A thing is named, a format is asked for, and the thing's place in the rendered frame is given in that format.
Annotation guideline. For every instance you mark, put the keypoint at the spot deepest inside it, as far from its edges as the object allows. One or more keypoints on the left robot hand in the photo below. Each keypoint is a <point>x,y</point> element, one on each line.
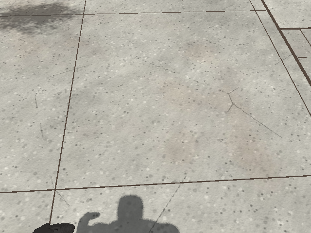
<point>55,228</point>

